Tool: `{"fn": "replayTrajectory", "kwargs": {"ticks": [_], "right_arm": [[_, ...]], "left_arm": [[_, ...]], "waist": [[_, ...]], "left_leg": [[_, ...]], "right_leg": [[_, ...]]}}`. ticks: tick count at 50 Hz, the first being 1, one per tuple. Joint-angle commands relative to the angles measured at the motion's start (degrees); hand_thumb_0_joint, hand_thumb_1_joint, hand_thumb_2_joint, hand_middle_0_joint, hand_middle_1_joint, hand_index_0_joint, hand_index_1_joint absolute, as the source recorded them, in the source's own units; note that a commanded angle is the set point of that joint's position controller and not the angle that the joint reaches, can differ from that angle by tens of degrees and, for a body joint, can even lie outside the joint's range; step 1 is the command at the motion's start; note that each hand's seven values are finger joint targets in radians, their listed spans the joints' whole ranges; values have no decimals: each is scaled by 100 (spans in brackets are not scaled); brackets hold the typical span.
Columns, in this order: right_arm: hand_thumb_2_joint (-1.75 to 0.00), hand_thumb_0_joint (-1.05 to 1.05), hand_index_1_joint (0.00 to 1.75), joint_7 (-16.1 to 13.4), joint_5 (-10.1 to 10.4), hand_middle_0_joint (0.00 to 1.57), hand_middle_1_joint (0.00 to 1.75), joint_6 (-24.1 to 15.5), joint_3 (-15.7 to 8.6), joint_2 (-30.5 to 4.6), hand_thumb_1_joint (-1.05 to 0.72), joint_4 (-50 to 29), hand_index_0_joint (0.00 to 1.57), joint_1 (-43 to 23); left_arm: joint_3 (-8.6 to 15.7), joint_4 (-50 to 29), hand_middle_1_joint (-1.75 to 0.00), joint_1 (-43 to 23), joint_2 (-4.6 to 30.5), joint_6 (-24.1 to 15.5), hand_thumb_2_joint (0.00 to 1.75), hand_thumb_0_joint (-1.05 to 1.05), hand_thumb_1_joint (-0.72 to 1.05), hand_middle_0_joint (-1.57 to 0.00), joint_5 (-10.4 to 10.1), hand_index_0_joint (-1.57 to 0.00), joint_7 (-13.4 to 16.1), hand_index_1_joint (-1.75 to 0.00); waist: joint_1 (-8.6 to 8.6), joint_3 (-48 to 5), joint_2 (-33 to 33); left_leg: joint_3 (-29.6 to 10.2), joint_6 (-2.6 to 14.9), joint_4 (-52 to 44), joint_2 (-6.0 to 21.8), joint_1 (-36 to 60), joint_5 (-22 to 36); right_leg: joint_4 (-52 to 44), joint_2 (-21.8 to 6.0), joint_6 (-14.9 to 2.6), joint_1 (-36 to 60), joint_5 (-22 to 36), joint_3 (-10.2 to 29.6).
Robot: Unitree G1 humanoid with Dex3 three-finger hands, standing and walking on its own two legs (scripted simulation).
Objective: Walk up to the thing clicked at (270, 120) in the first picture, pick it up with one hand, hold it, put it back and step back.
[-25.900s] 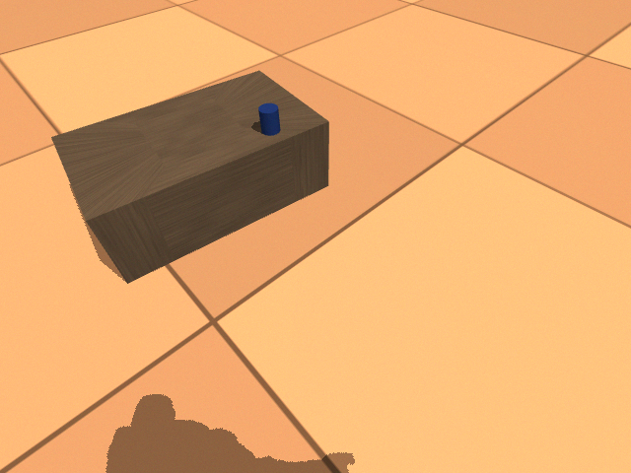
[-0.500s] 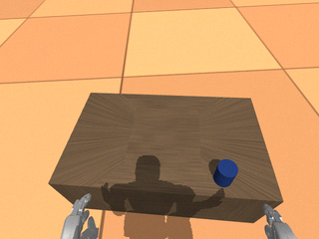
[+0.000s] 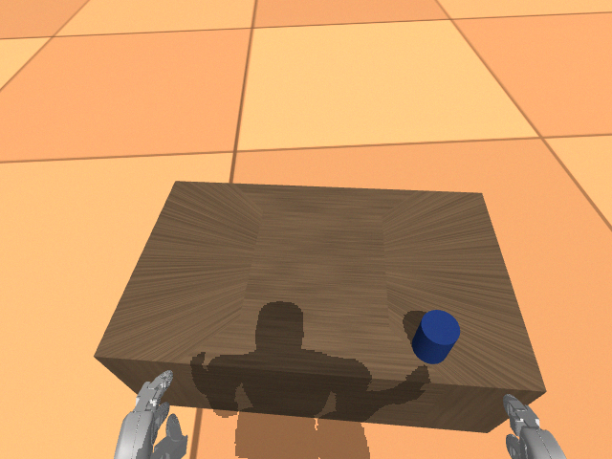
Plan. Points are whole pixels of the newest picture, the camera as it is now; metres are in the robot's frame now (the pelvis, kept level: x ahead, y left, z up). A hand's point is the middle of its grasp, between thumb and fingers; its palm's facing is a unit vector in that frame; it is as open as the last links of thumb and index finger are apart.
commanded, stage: home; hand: right
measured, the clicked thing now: (434, 337) +0.44 -0.23 -0.31
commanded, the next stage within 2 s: stand in 1.10 s
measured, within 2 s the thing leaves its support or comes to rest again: neither
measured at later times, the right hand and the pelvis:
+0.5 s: hand out of the picture +0.15 -0.18 -0.06, palm faces +0.01 +0.97 -0.25, open 17.5 cm; pelvis -0.01 +0.01 +0.00, yaw +0 degrees
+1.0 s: hand out of the picture +0.06 -0.26 -0.11, palm faces +0.00 +0.94 -0.33, open 17.4 cm; pelvis -0.01 -0.02 +0.05, yaw +1 degrees
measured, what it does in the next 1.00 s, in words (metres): stands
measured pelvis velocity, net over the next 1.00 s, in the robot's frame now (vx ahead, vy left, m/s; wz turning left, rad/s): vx -0.01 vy -0.02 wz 0.01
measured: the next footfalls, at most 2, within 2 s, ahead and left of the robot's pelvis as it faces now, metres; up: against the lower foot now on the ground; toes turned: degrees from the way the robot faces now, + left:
none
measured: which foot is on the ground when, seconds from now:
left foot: down 0.00-1.00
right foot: down 0.00-1.00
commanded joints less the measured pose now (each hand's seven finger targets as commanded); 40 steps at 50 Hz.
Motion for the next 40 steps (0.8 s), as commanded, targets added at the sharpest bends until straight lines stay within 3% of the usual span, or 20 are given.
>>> {"fn": "replayTrajectory", "kwargs": {"ticks": [1, 3, 4, 5, 9, 13, 18, 19, 22, 23, 24, 25, 26, 27, 28, 30, 32, 35, 40], "right_arm": [[-5, 0, 5, -57, -22, 5, 5, -263, -327, -575, 56, -1073, 5, 45], [-3, 0, 5, -63, -32, 5, 5, -283, -378, -649, 58, -1116, 5, -33], [-4, 0, 5, -56, -31, 5, 5, -278, -252, -539, 56, -984, 5, -18], [-5, 0, 5, -61, -27, 5, 5, -308, -360, -626, 55, -1121, 5, -43], [-5, 0, 5, -68, -12, 5, 5, -326, -350, -624, 56, -1098, 5, -26], [-4, 0, 5, -60, -6, 5, 5, -332, -312, -607, 57, -1061, 5, -39], [-4, 0, 5, -76, -8, 5, 5, -327, -416, -746, 56, -1196, 5, 9], [-5, 0, 5, -69, -20, 5, 5, -309, -285, -600, 55, -971, 5, 101], [-5, 0, 5, -61, 28, 5, 5, -331, -290, -559, 56, -1083, 5, -67], [-1, 0, 4, -215, -817, 4, 4, -1578, -352, -1294, 61, 927, 4, -1161], [-3, 0, 5, -174, -648, 5, 5, -2024, -457, -1372, 57, 1943, 5, -1092], [-4, 0, 5, -137, -623, 5, 5, -2266, -471, -1446, 56, 2156, 5, -1101], [-4, 0, 5, -119, -752, 5, 5, -2401, -424, -1503, 56, 2275, 5, -1096], [0, 0, 3, -100, -829, 4, 3, -2494, -345, -1531, 61, 2474, 4, -1064], [-3, 0, 5, -68, -760, 5, 5, -2535, -322, -1535, 58, 2702, 5, -1169], [-4, 0, 5, -43, -630, 5, 5, -2569, -349, -1454, 56, 3130, 5, -1456], [-4, 0, 5, -73, -571, 5, 5, -2632, -321, -1379, 57, 3479, 5, -1502], [-5, 0, 5, -95, -554, 5, 5, -2738, -306, -1343, 54, 3967, 5, -1544], [-6, 0, 5, -124, -561, 5, 5, -2819, -263, -1405, 53, 4734, 5, -1499]], "left_arm": [[295, -907, -30, -309, 706, -322, 90, 0, 90, -20, 23, -20, 78, -30], [298, -914, -30, -324, 709, -315, 90, 0, 90, -20, 14, -20, 74, -30], [271, -915, -30, -381, 704, -316, 90, 0, 90, -20, 14, -20, 79, -30], [303, -905, -30, -314, 717, -322, 90, 0, 90, -20, 22, -20, 81, -30], [276, -924, -30, -375, 691, -322, 90, 0, 90, -20, 29, -20, 98, -30], [277, -937, -30, -435, 716, -347, 90, 0, 90, -20, 16, -20, 108, -30], [295, -917, -30, -340, 736, -337, 90, 0, 90, -20, 13, -20, 102, -30], [282, -917, -30, -342, 717, -333, 90, 0, 90, -20, 21, -20, 101, -30], [274, -899, -30, -381, 708, -353, 90, 0, 90, -20, 15, -20, 101, -30], [574, 510, -31, -961, 1575, 225, 90, 0, 90, -20, 714, -20, -240, -31], [588, 492, -31, -703, 1423, 434, 90, 0, 90, -20, 736, -20, -441, -31], [580, 439, -31, -705, 1338, 486, 90, 0, 90, -20, 696, -20, -544, -31], [594, 469, -31, -706, 1225, 557, 90, 0, 90, -20, 688, -20, -621, -31], [640, 601, -31, -721, 1290, 590, 90, 0, 90, -20, 563, -20, -705, -31], [607, 733, -31, -761, 1255, 622, 90, 0, 90, -20, 487, -20, -785, -31], [625, 940, -31, -698, 1382, 684, 90, 0, 90, -20, 398, -20, -901, -31], [642, 1137, -31, -721, 1379, 733, 90, 0, 90, -20, 373, -20, -964, -31], [616, 1395, -31, -785, 1356, 782, 90, 0, 90, -20, 410, -20, -969, -31], [637, 1734, -31, -912, 1502, 817, 90, 0, 90, -20, 329, -20, -917, -31]], "waist": [[1, -659, -84], [7, -635, -104], [71, -439, -18], [21, -674, -16], [24, -552, 104], [6, -403, 3], [-13, -695, -45], [52, -593, 36], [52, -524, 5], [-349, 381, 819], [-240, 151, 1009], [-238, 122, 1029], [-225, 208, 822], [-224, 214, 716], [-163, 237, 537], [-145, 111, 574], [-193, 210, 414], [-248, 190, 91], [-307, 374, -98]], "left_leg": [[39, 30, -781, -175, -4, 1901], [24, 25, -806, -173, -33, 1910], [28, 20, -830, -175, -132, 1748], [17, 20, -789, -174, -30, 1908], [-34, -8, -873, -156, -58, 1788], [-7, 32, -915, -180, -174, 1308], [-15, 16, -827, -168, -45, 1756], [-2, 16, -822, -177, -94, 1706], [7, 21, -849, -183, -147, 1569], [-693, 456, -1342, 277, 1145, 1728], [-1074, 577, -1489, 508, 1355, 2060], [-1323, 605, -1435, 609, 1542, 2229], [-1338, 610, -1557, 689, 1215, 2296], [-1243, 569, -1586, 693, 1249, 2466], [-1114, 514, -1698, 667, 1156, 2206], [-995, 392, -1689, 624, 1176, 2029], [-861, 320, -1785, 540, 1219, 1802], [-725, 223, -1773, 466, 1648, 1983], [-612, 213, -1995, 442, 2048, 2291]], "right_leg": [[-761, 169, -169, 1074, 1800, -48], [-737, 174, -173, 1076, 1784, -60], [-760, 169, -175, 985, 1608, -70], [-728, 169, -185, 1066, 1752, -65], [-687, 189, -200, 925, 1532, -111], [-808, 188, -165, 826, 1156, -102], [-707, 185, -179, 997, 1560, -97], [-707, 179, -187, 941, 1512, -92], [-738, 168, -188, 917, 1381, -78], [-836, 76, -394, 1004, 2255, 59], [-848, 95, -359, 1183, 2183, -47], [-974, 59, -349, 1077, 2100, -23], [-913, 47, -326, 1221, 2143, -33], [-982, 105, -369, 1448, 2134, -7], [-1214, 130, -407, 1769, 1869, -40], [-1499, 105, -406, 2123, 1871, 38], [-1695, 85, -421, 2199, 1905, 173], [-2055, -64, -446, 2284, 2049, 284], [-2554, -266, -481, 2503, 2460, 485]]}}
